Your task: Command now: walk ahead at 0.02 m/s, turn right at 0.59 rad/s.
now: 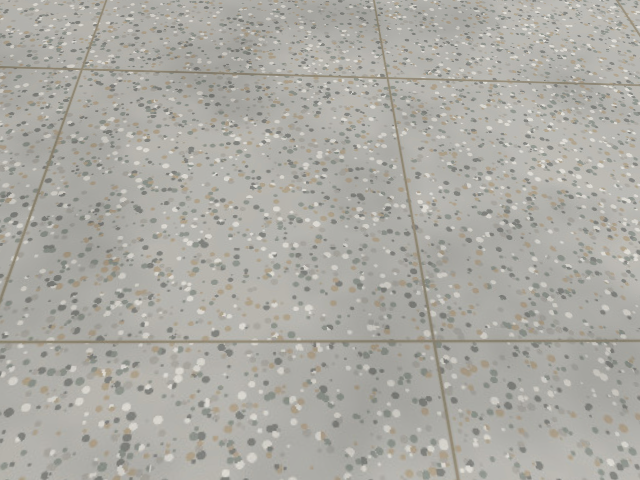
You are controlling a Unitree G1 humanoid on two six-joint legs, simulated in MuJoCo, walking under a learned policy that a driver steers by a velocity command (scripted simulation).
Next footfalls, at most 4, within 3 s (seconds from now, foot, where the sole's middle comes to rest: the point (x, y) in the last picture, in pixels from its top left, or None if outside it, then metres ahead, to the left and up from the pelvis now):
0.26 right None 0.01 -0.14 -0.78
0.68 left None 0.07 0.09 -0.78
1.88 right None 0.06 -0.18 -0.78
2.34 left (339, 475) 0.48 -0.06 -0.78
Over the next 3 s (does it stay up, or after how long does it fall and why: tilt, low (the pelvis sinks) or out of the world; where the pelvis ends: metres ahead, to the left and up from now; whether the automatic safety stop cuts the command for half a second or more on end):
stays up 0.62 -0.24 0.00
